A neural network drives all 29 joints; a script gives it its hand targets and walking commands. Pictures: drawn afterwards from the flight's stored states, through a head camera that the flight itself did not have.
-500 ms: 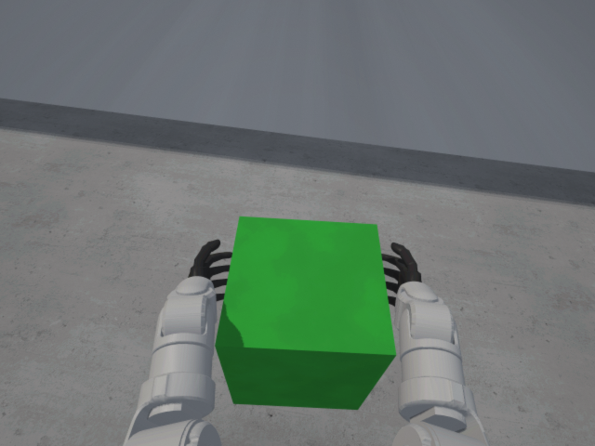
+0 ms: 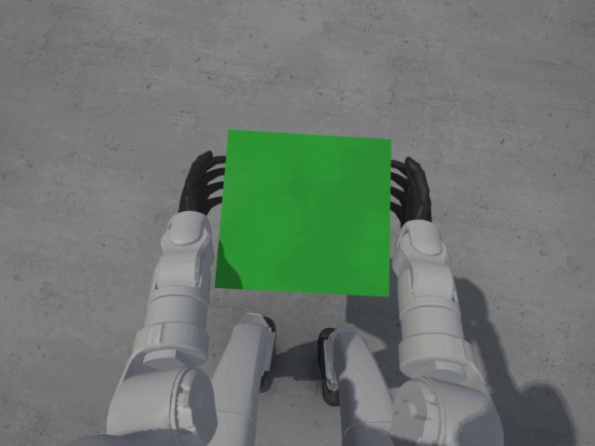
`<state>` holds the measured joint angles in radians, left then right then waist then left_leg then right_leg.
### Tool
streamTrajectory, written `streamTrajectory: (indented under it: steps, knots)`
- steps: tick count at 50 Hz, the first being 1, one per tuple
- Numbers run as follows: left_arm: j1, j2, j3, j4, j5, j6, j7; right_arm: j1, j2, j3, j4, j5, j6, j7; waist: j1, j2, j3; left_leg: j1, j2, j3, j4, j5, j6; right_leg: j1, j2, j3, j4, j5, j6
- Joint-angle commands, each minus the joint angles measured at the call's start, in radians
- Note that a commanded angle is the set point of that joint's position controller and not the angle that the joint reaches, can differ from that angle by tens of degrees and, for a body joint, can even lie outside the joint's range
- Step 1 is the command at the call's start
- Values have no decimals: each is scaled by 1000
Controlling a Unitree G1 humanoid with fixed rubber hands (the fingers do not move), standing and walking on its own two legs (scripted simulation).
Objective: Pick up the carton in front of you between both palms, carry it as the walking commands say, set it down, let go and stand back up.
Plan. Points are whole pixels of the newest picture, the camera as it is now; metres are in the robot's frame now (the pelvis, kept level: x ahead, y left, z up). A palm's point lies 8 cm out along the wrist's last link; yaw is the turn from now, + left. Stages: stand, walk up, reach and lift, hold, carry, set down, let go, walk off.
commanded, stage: set down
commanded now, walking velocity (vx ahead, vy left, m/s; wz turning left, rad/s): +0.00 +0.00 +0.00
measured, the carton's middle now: (302, 224) +0.39 +0.02 -0.16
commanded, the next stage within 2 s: none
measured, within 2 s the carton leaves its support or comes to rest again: neither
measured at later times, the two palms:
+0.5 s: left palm (210, 210) +0.42 +0.18 -0.22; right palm (378, 215) +0.43 -0.12 -0.22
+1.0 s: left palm (218, 215) +0.44 +0.20 -0.38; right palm (353, 217) +0.46 -0.10 -0.37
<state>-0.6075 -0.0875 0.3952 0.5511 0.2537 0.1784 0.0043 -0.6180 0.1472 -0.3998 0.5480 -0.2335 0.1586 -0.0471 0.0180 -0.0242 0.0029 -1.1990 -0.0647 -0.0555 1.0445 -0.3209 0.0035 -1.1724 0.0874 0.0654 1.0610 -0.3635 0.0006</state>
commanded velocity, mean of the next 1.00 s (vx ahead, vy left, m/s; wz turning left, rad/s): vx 0.00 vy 0.00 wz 0.00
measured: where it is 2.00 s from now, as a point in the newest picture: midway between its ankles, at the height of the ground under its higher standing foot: (293, 374)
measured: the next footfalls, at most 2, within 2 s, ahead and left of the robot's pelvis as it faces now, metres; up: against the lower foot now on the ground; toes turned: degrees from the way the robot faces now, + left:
none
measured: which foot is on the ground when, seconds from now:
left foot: down 0.00-1.00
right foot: down 0.00-1.00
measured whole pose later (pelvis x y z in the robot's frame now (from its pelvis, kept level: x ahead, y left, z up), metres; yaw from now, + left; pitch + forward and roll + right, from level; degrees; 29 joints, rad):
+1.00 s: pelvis -0.04 +0.00 -0.25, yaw -2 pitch +44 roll -2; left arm -1.10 0.15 0.35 0.85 0.08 0.18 0.06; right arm -1.12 -0.02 -0.37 0.83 -0.08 0.15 -0.16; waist 0.06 -0.05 0.01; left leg -2.20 -0.12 -0.05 1.95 -0.51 -0.03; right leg -2.16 0.17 0.03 1.96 -0.56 0.06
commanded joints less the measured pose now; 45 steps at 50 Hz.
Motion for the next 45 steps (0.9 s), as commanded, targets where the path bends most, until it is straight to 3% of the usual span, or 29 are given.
streamTrajectory:
  steps: [1, 8, 16, 28, 45]
  knots:
    - [-551, -898, -638, -47, -147, -48, -176, -496, 913, 651, -8, 123, -35, 162, 11, 32, -1149, 504, -67, 3, 57, 420, -19, 293, 68, -3, 17, 359, 29]
    - [-523, -872, -579, 50, -140, 9, -182, -479, 900, 582, 85, 105, 23, 165, 18, 29, -969, 240, -73, 11, 129, 226, -23, 34, 75, -21, 106, 169, 28]
    - [-582, -803, -499, 116, -133, -19, -158, -550, 842, 504, 161, 97, -9, 138, 25, 27, -956, 84, -79, 16, 259, 217, -24, -167, 85, -33, 238, 136, 33]
    - [-763, -708, -511, 103, -189, -51, -105, -736, 764, 536, 141, 163, -47, 64, 47, 26, -1113, -50, -91, 48, 465, 171, -45, -311, 115, -71, 459, 74, 46]
    - [-1030, -598, -454, 182, -237, -28, -116, -1010, 691, 457, 237, 195, -21, 40, 76, 22, -1077, -295, -78, 73, 689, 58, -43, -499, 124, -100, 708, -25, 34]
